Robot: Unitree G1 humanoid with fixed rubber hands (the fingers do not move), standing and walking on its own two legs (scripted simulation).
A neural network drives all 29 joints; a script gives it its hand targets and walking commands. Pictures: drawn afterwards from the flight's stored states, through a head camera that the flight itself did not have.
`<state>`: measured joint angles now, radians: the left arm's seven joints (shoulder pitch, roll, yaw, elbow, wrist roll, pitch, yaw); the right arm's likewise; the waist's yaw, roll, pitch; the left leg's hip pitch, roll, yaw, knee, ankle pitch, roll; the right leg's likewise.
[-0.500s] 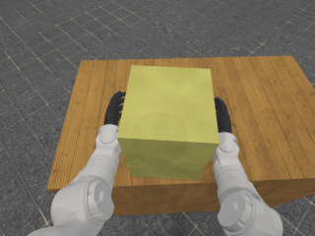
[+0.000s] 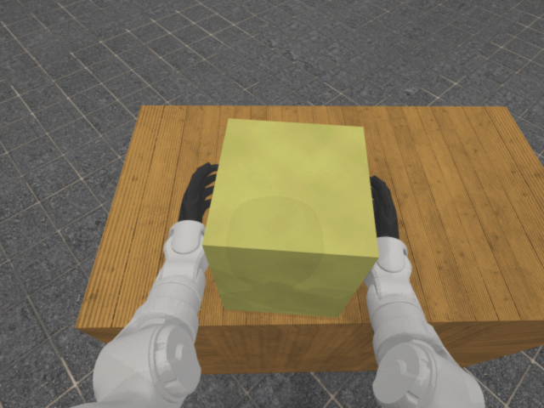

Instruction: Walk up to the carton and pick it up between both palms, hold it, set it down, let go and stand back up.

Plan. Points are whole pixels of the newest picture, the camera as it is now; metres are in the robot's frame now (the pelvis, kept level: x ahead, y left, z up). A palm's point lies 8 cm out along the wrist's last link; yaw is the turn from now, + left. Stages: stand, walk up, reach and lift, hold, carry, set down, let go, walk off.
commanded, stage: reach and lift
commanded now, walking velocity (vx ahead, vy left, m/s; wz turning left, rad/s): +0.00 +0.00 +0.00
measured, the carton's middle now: (287, 226) +0.41 +0.00 -0.01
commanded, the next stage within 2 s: none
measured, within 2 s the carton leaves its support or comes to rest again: leaves its support in 1.00 s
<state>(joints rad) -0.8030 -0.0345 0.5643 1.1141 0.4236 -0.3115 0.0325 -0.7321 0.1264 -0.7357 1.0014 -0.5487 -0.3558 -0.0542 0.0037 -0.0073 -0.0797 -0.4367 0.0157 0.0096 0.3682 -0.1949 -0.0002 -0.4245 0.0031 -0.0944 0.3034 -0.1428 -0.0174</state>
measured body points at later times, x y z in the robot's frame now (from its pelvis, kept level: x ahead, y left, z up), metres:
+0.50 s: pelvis +0.00 +0.00 +0.00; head +0.09 +0.02 +0.44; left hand +0.43 +0.15 +0.02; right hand +0.41 -0.15 +0.02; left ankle -0.03 +0.11 -0.74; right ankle -0.02 -0.11 -0.74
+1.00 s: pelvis +0.00 +0.00 +0.00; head +0.08 +0.02 +0.44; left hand +0.42 +0.15 +0.02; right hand +0.41 -0.14 +0.02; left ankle -0.03 +0.11 -0.74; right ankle -0.02 -0.11 -0.74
